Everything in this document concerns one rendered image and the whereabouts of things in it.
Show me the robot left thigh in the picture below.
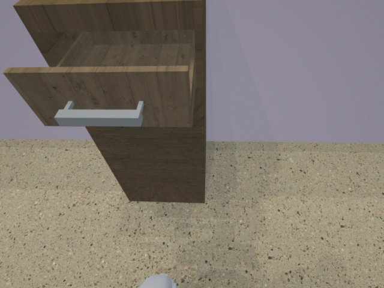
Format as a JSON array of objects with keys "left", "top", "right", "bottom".
[{"left": 139, "top": 275, "right": 177, "bottom": 288}]

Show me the handle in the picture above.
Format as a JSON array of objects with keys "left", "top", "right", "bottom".
[{"left": 54, "top": 101, "right": 144, "bottom": 127}]

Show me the drawer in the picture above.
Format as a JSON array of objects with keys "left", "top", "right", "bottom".
[{"left": 3, "top": 29, "right": 196, "bottom": 127}]

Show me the cabinet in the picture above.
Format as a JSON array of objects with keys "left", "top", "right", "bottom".
[{"left": 13, "top": 0, "right": 206, "bottom": 203}]

